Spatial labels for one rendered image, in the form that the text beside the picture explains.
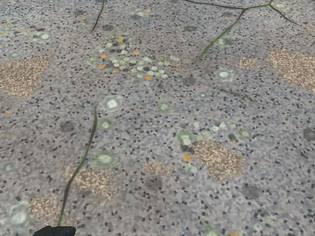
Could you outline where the robot left hand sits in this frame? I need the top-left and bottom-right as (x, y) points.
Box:
(32, 225), (76, 236)

